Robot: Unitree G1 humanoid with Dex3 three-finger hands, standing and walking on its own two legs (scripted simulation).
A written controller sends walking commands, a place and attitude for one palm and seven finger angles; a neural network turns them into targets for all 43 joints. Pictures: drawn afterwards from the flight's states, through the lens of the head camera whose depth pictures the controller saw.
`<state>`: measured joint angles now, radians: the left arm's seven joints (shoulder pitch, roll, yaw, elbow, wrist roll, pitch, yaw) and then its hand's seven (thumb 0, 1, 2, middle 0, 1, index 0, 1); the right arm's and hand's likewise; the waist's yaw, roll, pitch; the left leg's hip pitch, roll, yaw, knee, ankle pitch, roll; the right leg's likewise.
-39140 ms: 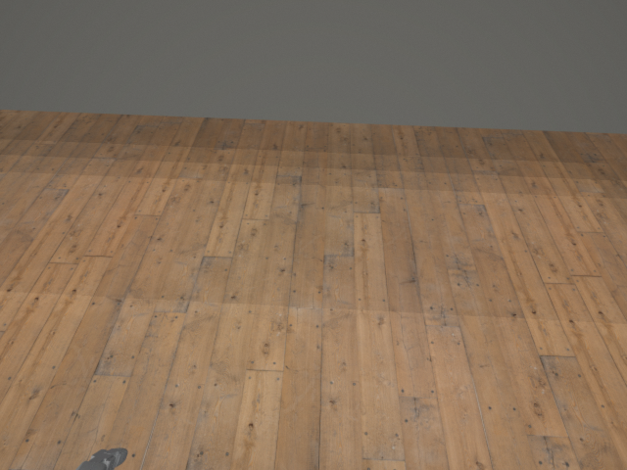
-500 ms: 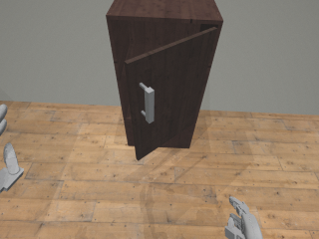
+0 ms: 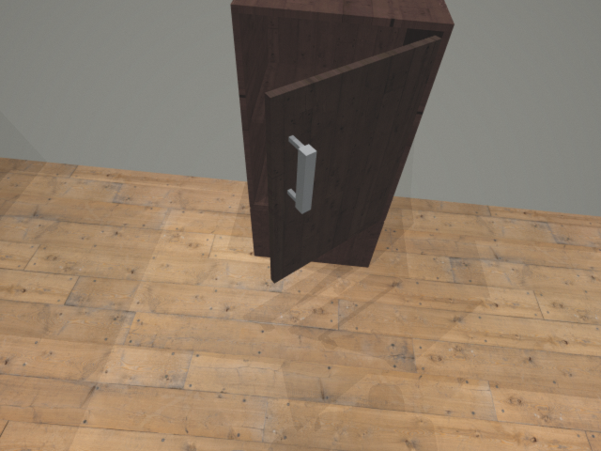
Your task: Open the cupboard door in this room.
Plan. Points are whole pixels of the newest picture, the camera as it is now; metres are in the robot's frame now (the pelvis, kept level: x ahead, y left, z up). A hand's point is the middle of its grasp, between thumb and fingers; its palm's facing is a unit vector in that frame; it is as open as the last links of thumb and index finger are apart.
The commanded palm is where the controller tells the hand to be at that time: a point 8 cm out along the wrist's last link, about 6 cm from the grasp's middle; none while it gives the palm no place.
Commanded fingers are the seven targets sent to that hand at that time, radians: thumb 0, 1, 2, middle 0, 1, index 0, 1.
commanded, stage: let the arm hang, fingers relaxed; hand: left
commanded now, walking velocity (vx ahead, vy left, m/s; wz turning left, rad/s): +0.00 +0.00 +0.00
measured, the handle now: (298, 175) +0.60 +0.04 -0.02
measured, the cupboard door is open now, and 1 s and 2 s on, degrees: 41 41 41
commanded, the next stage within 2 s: look to check the result in 0.64 s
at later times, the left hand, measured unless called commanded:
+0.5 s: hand out of the picture +0.00 +0.16 -0.18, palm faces +0.04 -0.99 -0.15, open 7.3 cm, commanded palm none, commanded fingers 0.00 0.90 0.90 -0.20 -0.30 -0.20 -0.30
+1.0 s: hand out of the picture +0.00 +0.16 -0.17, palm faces +0.04 -0.98 -0.17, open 7.4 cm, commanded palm none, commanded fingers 0.00 0.90 0.90 -0.20 -0.30 -0.20 -0.30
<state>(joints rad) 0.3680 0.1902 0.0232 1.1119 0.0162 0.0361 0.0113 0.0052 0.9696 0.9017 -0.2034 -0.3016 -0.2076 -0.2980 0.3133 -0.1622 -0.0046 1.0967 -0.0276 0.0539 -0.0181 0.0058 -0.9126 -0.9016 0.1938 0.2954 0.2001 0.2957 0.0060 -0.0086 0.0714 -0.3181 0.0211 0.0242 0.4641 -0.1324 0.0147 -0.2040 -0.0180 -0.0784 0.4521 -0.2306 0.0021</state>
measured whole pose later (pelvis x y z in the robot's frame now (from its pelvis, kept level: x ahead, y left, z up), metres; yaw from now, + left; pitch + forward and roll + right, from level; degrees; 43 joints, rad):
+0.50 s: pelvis +0.00 +0.00 +0.00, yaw -1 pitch -2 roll +0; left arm 0.30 0.10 0.03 1.12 0.02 0.01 0.04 0.02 0.93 0.90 -0.20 -0.30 -0.20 -0.30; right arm 0.31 -0.09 -0.02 1.13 -0.03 0.03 -0.03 0.01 -0.92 -0.90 0.19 0.30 0.20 0.30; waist -0.01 0.00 0.02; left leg -0.30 0.01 0.05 0.47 -0.14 0.02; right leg -0.21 -0.03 -0.06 0.49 -0.26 0.01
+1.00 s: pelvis +0.02 -0.01 +0.00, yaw -1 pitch -2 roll +0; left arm 0.30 0.12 0.02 1.15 0.01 0.00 0.03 0.01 0.91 0.90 -0.20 -0.30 -0.20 -0.30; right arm 0.26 -0.13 -0.01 1.15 -0.02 0.02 -0.03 0.01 -0.92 -0.90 0.19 0.30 0.20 0.30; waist 0.00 0.01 0.06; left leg -0.24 0.01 0.04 0.42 -0.15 0.01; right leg -0.15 -0.03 -0.06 0.44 -0.26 0.00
